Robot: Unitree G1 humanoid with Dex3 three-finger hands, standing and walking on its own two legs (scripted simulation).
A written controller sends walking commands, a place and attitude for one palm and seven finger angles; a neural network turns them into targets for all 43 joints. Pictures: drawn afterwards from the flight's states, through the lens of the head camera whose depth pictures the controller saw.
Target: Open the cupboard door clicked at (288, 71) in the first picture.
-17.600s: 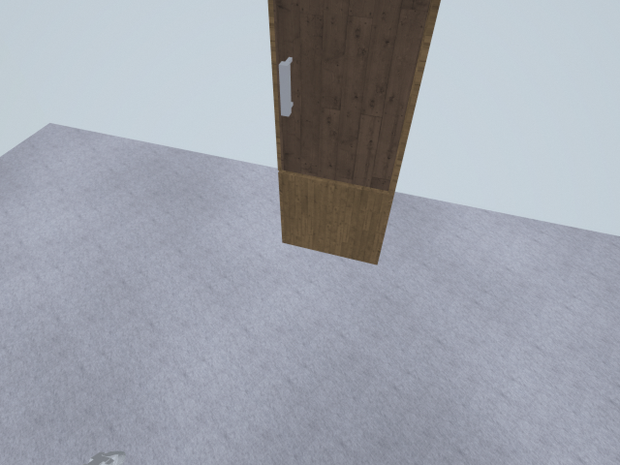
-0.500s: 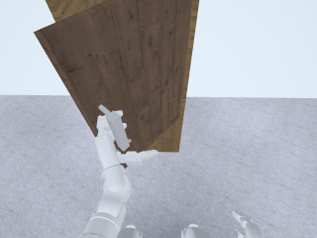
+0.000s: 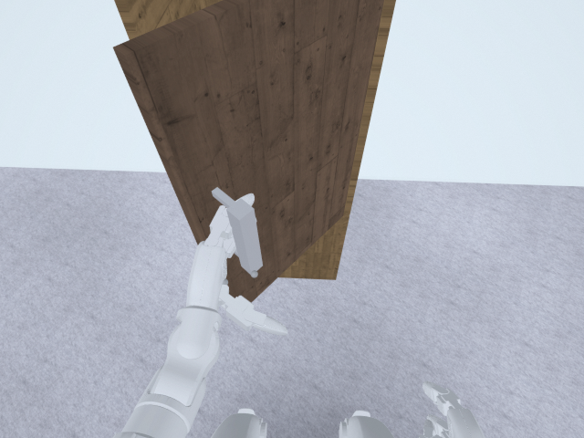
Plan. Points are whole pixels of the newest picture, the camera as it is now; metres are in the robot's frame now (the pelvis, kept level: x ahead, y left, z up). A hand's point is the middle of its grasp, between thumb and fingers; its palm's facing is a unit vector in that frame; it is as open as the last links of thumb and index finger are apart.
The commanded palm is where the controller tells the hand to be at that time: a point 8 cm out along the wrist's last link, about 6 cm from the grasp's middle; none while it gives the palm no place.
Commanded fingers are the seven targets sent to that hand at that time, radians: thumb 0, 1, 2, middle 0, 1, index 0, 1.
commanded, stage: slide the hand sideways off the handle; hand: left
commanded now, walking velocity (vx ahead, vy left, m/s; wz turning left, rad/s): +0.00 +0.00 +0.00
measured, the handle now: (236, 232) +0.38 +0.10 +0.05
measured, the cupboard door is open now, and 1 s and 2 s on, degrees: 50 50 50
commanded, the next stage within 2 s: draw the hand back to the body in 1.04 s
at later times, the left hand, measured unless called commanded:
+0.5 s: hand (233, 305) +0.28 +0.09 +0.04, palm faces -0.06 -1.00 -0.02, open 16.3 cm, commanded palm +0.26 +0.15 +0.04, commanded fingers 0.00 -0.50 0.30 -0.15 -0.30 -0.15 -0.30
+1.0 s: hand (202, 338) +0.24 +0.12 +0.04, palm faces -0.04 -1.00 -0.05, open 16.3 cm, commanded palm +0.21 +0.19 +0.04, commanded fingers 0.00 -0.50 0.30 -0.15 -0.30 -0.15 -0.30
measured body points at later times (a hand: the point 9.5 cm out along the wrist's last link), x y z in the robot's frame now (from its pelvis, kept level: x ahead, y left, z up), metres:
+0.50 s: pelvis +0.00 +0.01 -0.01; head +0.07 +0.00 +0.44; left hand +0.28 +0.15 +0.04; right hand +0.18 -0.20 -0.10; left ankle +0.01 +0.12 -0.67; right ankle +0.03 -0.12 -0.67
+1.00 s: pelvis +0.02 -0.01 -0.01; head +0.08 -0.02 +0.43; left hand +0.23 +0.18 +0.05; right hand +0.20 -0.24 -0.10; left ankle +0.01 +0.12 -0.67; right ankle +0.03 -0.12 -0.67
